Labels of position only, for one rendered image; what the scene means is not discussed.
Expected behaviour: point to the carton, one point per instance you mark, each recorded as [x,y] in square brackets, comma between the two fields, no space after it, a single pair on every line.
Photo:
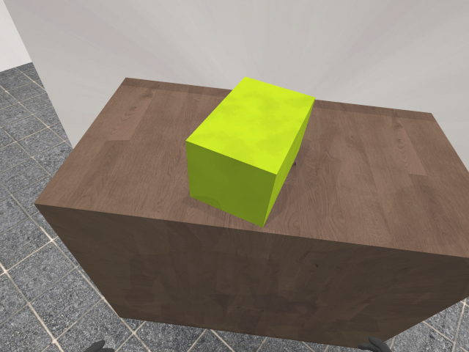
[240,156]

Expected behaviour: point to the right robot hand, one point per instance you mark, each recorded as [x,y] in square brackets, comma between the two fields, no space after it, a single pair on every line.
[377,345]

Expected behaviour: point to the pedestal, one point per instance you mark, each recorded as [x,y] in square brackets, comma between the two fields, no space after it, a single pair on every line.
[369,234]

